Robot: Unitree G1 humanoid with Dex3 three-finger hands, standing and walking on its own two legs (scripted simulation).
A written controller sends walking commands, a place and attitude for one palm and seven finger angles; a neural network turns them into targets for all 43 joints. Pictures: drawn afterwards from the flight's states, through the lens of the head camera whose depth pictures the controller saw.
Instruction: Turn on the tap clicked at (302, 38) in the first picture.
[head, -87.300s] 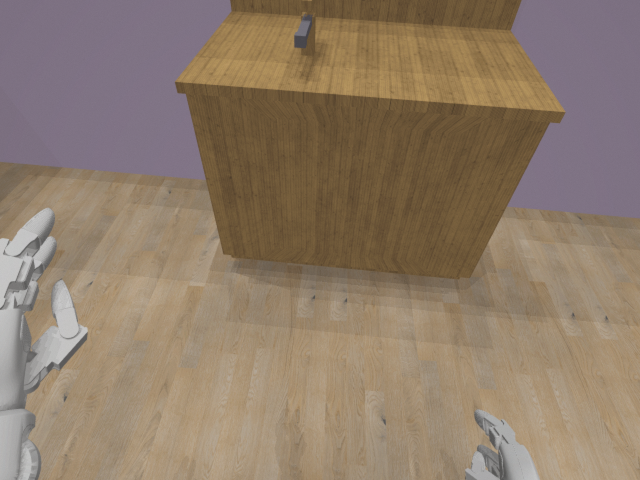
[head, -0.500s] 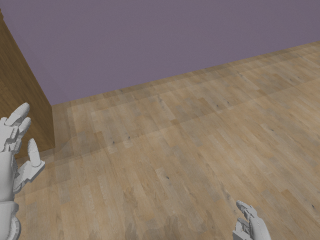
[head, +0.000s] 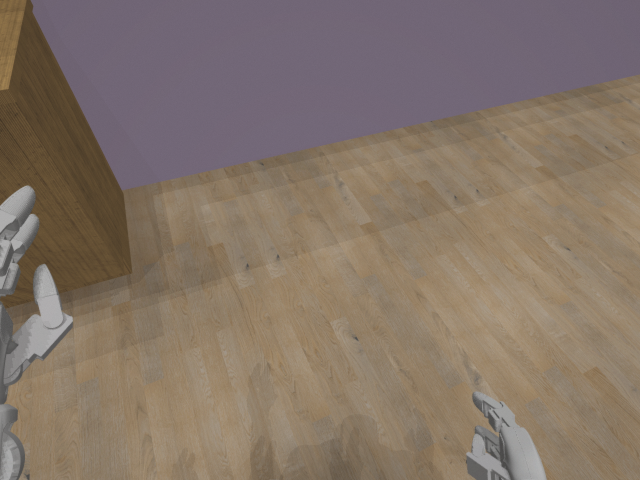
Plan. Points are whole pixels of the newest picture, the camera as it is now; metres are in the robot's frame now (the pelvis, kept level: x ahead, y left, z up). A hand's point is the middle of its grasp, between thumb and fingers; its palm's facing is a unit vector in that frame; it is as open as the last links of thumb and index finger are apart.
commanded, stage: shuffle to correct the standing spot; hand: left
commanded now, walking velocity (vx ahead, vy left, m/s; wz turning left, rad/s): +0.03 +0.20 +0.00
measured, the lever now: out of the picture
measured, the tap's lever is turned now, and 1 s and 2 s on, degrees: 73 73 73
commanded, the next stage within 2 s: none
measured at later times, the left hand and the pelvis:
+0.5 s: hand out of the picture +0.21 +0.30 +0.18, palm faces +0.38 -0.84 -0.39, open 7.4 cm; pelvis +0.00 +0.07 -0.01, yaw -1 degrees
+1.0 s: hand out of the picture +0.22 +0.43 +0.18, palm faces +0.34 -0.79 -0.51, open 7.4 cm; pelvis -0.01 +0.20 +0.01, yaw -4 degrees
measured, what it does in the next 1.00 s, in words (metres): steps to the left: right foot, then left foot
